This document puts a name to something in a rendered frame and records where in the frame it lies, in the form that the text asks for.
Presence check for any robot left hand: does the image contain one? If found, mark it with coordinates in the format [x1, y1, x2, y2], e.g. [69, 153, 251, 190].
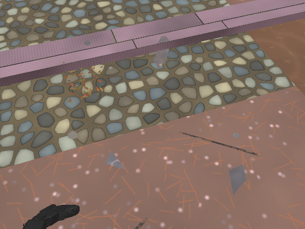
[23, 204, 80, 229]

